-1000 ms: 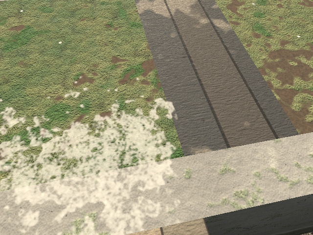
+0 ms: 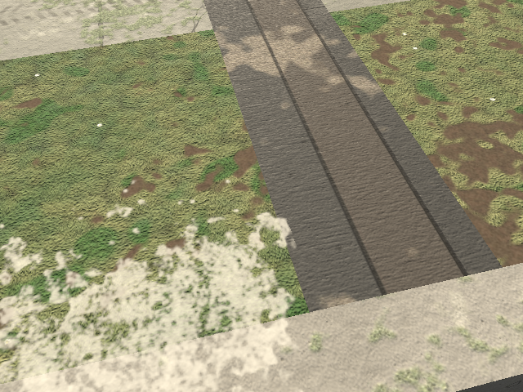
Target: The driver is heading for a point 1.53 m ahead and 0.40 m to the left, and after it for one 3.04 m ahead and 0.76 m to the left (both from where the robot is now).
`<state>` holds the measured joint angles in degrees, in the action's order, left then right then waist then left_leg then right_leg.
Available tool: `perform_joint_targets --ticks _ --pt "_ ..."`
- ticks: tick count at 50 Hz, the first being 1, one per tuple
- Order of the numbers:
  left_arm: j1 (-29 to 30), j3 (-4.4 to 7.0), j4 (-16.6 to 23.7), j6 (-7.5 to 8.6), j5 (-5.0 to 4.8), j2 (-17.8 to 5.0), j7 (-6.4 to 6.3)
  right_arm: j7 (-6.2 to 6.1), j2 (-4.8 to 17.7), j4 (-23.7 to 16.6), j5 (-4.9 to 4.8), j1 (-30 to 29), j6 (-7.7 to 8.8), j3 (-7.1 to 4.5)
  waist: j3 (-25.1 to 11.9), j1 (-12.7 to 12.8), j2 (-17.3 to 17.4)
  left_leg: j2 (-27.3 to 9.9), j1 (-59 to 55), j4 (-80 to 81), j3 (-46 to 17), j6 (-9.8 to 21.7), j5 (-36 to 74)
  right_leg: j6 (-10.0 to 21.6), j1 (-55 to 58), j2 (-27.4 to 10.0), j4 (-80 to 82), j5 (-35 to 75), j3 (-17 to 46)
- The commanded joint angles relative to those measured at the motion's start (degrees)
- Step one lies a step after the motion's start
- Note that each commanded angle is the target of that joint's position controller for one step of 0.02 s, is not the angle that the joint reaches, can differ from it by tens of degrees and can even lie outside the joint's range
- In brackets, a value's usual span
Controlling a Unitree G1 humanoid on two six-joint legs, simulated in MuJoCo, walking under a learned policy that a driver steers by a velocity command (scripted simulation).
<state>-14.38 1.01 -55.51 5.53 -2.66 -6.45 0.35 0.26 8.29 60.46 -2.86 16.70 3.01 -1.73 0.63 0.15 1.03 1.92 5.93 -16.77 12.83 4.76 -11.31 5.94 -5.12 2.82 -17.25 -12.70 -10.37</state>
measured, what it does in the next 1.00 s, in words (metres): walks ahead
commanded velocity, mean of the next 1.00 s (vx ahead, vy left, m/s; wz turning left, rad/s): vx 0.14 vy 0.00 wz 0.00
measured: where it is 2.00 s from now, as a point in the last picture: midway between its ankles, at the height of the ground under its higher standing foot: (252, 391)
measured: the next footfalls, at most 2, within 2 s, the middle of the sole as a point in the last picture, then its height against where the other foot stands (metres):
left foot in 1.12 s outside the picture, level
right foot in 1.66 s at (280, 368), level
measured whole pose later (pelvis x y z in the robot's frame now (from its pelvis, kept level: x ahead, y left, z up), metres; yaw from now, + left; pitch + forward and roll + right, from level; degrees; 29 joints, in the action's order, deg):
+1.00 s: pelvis +0.11 +0.03 -0.01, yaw -1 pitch +3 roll +0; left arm -34.4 0.6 -62.6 8.4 -3.4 -5.8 4.0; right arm 6.5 9.0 54.8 -3.0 4.4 1.9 -3.2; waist -1.3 3.8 1.3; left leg -7.5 41.9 -54.5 10.5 -0.9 -14.4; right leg 2.4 5.5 2.0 -8.5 -17.0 -8.1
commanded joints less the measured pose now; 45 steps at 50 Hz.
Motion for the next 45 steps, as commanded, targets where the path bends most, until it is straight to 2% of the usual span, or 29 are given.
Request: perform_joint_targets --ticks 1,15,16,24,25,26,28,30,32,34,35,36,37,39,41,43,45 --pt "-1.65 0.53 1.34 0.6 -0.11 -3.48 -0.05 0.31 2.2 -0.57 -0.09 3.17 0.39 0.02 1.08 -0.01 -1.17 -11.73 1.25 4.07 -10.42 1.12 4.47 1.27 0.45 -13.18 3.62 15.53 10.65" --pt "-3.48 0.37 -0.99 0.84 -0.37 -3.81 -0.19 0.04 2.28 1.86 -0.39 4.96 0.51 0.35 1.98 -0.24 -1.36 -12.21 2.55 4.13 -10.64 1.43 2.78 0.69 2.47 -13.44 5.51 17.6 10.94" --pt "-3.66 0.29 -0.99 0.92 -0.64 -3.22 -0.26 -0.12 2.3 1.99 -0.72 4.87 0.62 0.52 1.73 0.07 -1.78 -12.12 3.06 3.78 -10.56 1.51 2.84 0.49 3.06 -13.18 5.68 18.23 10.84" --pt "-4.94 0.17 -1.74 1.01 -0.5 -3.32 -0.36 -0.1 2.19 2.75 -0.7 5.3 0.68 0.83 2.06 -0.17 -1.33 -12.27 3.94 3.04 -10.57 1.4 2.34 0.14 3.68 -13.1 6.1 19.69 10.86" --pt "-4.25 0.41 -1.45 1.12 -0.87 -4.46 -0.76 -0.29 3.26 2.32 -1.0 3.82 0.6 0.55 2.39 0.24 -1.01 -12.3 4.69 3.3 -10.92 1.69 2.79 0.2 4.27 -13.16 6.4 19.68 10.94" --pt "-4.45 0.36 -1.59 1.14 -0.88 -4.54 -0.89 -0.3 3.35 2.26 -1.01 3.65 0.53 0.53 1.89 0.18 -1.05 -12.31 4.38 3.32 -10.88 1.77 2.86 0.13 4.56 -13.21 6.51 19.95 10.96" --pt "-5.31 0.45 -1.98 0.9 -1.22 -5.18 -1.05 -0.05 4.16 2.18 -1.61 3.32 0.35 0.23 0.44 0.31 -1.2 -11.25 4.26 3.72 -10.18 2.34 -0.69 0.97 5.32 -12.06 8.29 7.98 11.43" --pt "-5.72 1.22 -1.73 0.54 -1.31 -7.47 -0.93 0.93 5.85 1.91 -2.45 2.94 0.09 -0.63 1.77 0.39 -2.14 -8.36 7.02 0.42 -7.54 2.86 -8.2 2.7 4.07 -11.8 9.91 -9.19 13.83" --pt "-8.14 1.97 -1.84 0.45 -0.62 -8.97 -0.17 2.34 6.28 1.94 -2.3 1.79 -0.25 -1.32 5.35 1.6 -2.51 -5.98 15.71 -5.88 -4.25 2.35 -12.84 4.72 5.84 -14.74 11.74 -18.72 18.89" --pt "-13.43 3.01 -2.63 0.17 -0.81 -10.97 0.86 3.9 5.67 1.42 -2.88 -1.22 -0.95 -1.6 7.87 4.16 -2.89 -4.31 26.67 -15.27 -0.47 1.31 -16.31 7.27 10.84 -20.54 14.21 -23.71 25.07" --pt "-17.08 3.44 -3.56 0.03 -1.45 -11.51 1.5 4.49 6.27 0.62 -3.15 -4.38 -1.19 -1.99 8.63 6.07 -3.48 -4.55 32.88 -24.21 -0.69 0.94 -20.38 9.05 13.22 -23.64 16.07 -22.73 27.68" --pt "-19.86 3.48 -4.43 0.26 -2.22 -11.25 2.32 4.71 7.59 -0.26 -2.95 -7.02 -1.12 -2.67 8.53 6.44 -2.13 -5.85 39.15 -34.95 -2.84 0.0 -22.82 10.12 15.96 -25.22 16.57 -19.57 28.29" --pt "-19.18 3.27 -4.67 0.72 -2.7 -10.45 2.83 4.67 7.67 0.26 -2.57 -5.62 -0.92 -3.14 7.76 4.57 -1.21 -7.58 43.48 -43.24 -4.78 -0.9 -21.73 9.23 16.89 -24.35 15.57 -14.36 25.7" --pt "-16.54 2.21 -4.23 2.01 -3.15 -6.93 2.91 4.94 5.97 -0.01 -1.89 -4.86 -0.79 -3.41 7.3 1.91 -1.19 -10.25 45.52 -50.16 -5.92 -2.65 -14.45 5.39 12.54 -20.29 14.41 -3.26 17.58" --pt "-16.76 1.18 -4.12 2.65 -2.83 -4.86 2.62 5.21 4.13 -2.13 -1.68 -8.1 -1.1 -3.12 7.43 1.99 -1.25 -10.99 44.55 -52.55 -4.78 -4.13 -8.2 3.54 6.37 -17.7 14.57 5.55 12.9" --pt "-17.95 0.68 -4.28 2.57 -2.12 -5.19 2.73 5.12 3.09 -5.01 -1.21 -11.93 -1.12 -2.6 6.43 2.32 -1.55 -10.71 42.42 -51.61 -3.36 -5.56 -4.07 3.05 1.73 -15.49 14.33 11.23 9.88" --pt "-20.22 0.45 -4.6 2.66 -1.7 -5.76 2.83 5.56 2.36 -7.62 -0.79 -15.75 -1.1 -1.95 6.03 3.26 -2.52 -9.84 41.06 -47.29 -1.79 -6.52 -1.74 2.71 -0.03 -13.93 14.29 11.99 8.96"
Keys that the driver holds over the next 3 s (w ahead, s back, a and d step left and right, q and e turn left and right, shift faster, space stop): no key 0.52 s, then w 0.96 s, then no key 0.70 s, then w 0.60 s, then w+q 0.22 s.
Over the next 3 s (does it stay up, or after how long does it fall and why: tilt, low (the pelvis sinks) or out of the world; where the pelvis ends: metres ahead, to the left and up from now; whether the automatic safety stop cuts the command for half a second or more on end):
stays up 0.81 0.02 0.00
